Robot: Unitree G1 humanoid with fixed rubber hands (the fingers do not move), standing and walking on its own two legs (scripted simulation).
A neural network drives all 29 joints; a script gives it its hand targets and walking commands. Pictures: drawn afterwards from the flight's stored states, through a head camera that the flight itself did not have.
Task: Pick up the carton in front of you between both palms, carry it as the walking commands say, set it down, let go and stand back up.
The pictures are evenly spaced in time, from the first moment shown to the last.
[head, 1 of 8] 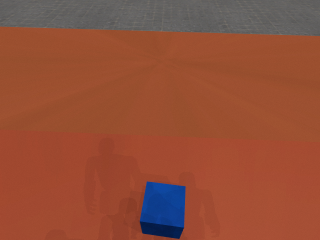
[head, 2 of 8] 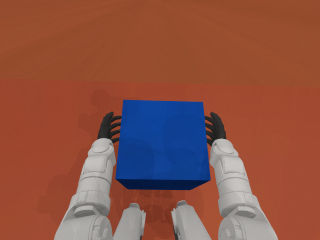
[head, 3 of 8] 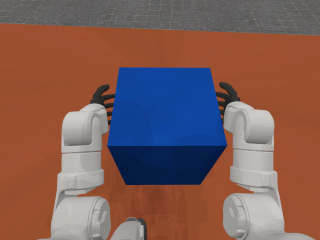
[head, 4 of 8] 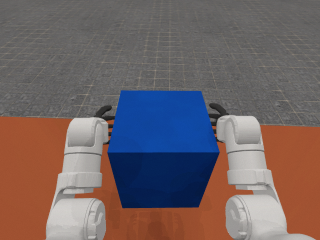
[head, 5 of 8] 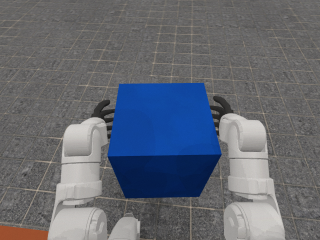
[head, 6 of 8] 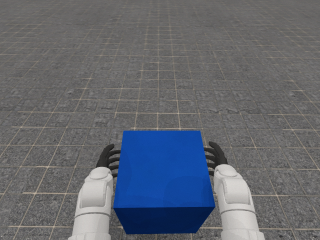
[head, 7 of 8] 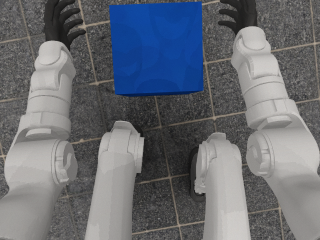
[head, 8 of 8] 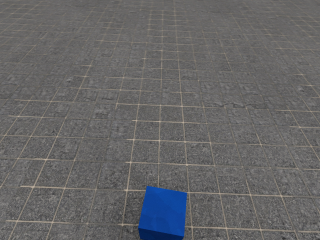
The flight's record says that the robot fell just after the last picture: no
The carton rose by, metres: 0.68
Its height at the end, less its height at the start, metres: -0.45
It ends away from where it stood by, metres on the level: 5.05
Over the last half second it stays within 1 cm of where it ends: yes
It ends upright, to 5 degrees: yes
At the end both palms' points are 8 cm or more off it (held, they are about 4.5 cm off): yes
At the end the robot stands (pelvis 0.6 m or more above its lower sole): yes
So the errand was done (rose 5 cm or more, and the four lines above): yes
